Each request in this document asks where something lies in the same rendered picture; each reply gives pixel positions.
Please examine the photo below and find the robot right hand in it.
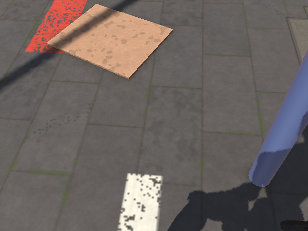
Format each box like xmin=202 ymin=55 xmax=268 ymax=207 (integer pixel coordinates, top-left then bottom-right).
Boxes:
xmin=280 ymin=220 xmax=308 ymax=231

